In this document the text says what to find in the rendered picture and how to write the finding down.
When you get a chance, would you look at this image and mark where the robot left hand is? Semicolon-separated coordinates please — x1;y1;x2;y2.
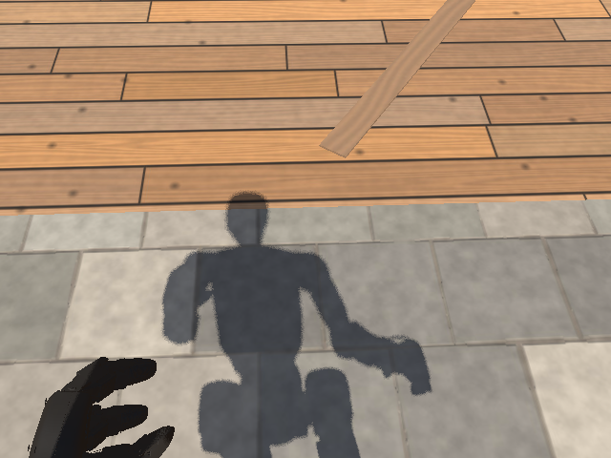
28;357;175;458

